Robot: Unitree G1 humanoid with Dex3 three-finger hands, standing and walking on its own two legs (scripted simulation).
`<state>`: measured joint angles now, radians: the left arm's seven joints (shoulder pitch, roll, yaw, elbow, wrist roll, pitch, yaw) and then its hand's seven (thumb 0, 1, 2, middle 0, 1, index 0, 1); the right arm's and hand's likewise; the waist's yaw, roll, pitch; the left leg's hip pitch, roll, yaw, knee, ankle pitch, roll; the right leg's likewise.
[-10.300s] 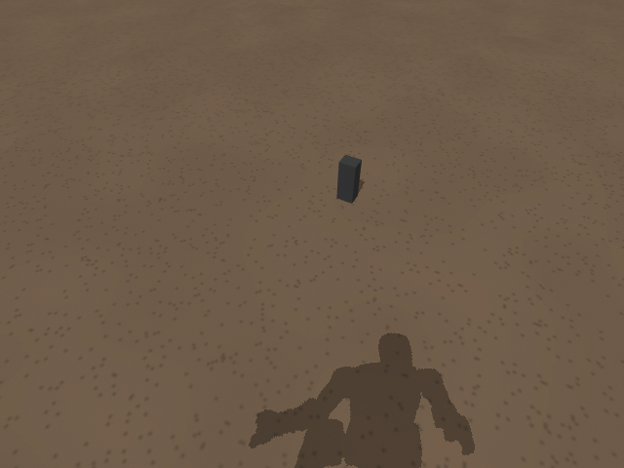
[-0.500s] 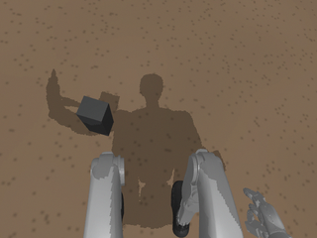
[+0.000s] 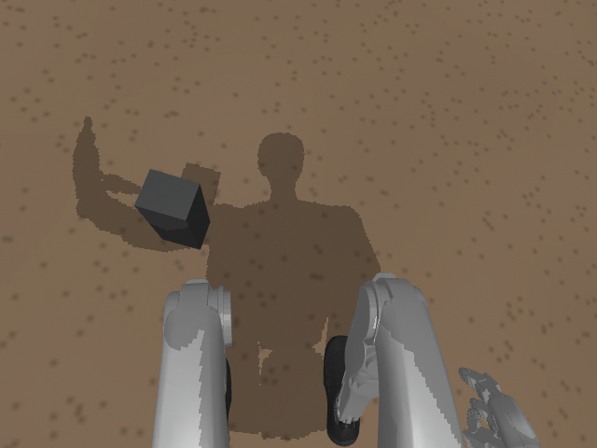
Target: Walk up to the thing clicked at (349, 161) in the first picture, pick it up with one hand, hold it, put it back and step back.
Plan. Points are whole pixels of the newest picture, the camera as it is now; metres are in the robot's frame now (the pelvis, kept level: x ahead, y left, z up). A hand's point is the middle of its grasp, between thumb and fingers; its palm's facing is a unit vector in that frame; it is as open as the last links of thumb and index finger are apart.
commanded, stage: approach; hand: left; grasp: from the side
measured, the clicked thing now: (178, 215) +0.47 +0.21 -0.29
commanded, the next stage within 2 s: close in in 0.60 s
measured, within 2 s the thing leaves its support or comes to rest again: neither
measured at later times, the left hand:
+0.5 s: hand (36, 216) +0.40 +0.36 -0.12, palm faces +0.18 -0.98 +0.02, open 17.5 cm
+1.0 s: hand (139, 227) +0.43 +0.26 -0.24, palm faces +0.14 -0.99 +0.05, open 17.6 cm
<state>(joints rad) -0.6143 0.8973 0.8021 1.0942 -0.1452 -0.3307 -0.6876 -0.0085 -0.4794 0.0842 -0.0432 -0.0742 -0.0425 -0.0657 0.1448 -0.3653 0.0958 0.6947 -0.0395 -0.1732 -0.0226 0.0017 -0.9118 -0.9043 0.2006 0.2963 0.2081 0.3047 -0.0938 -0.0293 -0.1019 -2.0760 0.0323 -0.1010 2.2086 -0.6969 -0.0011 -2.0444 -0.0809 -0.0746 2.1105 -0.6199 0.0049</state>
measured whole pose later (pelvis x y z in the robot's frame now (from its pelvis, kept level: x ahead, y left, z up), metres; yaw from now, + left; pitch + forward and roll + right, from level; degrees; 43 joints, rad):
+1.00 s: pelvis -0.02 +0.01 -0.11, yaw -7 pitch +16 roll -14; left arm -0.64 0.74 0.64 1.34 -0.15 -0.94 -0.36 -0.01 -0.61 0.03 -0.07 -0.12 -0.08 -0.11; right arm -0.09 -0.37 0.36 0.62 -0.26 -0.08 0.11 0.00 -0.95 -0.91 0.20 0.30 0.21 0.31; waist -0.22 -0.19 0.21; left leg -2.22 0.02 -0.27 2.62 -0.70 0.00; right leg -2.12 -0.04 -0.18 2.38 -0.56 0.04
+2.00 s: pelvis -0.02 +0.02 -0.11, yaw -10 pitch +13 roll -17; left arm -0.66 0.76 0.44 1.46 -0.04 -1.13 0.03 -0.01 -0.55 0.15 -0.07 -0.14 -0.07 -0.13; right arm -0.15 -0.36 0.46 0.59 -0.35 -0.01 0.17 -0.01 -0.92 -0.91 0.20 0.30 0.21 0.30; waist -0.26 -0.24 0.28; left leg -2.21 0.02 -0.34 2.65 -0.71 0.00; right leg -2.08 -0.01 -0.23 2.36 -0.54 0.06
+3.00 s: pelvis -0.02 +0.02 -0.11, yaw -11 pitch +12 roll -18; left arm -0.72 0.86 0.46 1.49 -0.04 -1.10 0.03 0.01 -0.44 0.54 -0.54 -0.73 -0.54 -0.71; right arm -0.16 -0.37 0.51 0.57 -0.37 0.02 0.16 -0.01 -0.90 -0.90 0.20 0.30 0.21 0.30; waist -0.28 -0.27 0.32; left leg -2.21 0.02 -0.37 2.65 -0.71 0.01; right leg -2.06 0.00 -0.25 2.34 -0.53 0.06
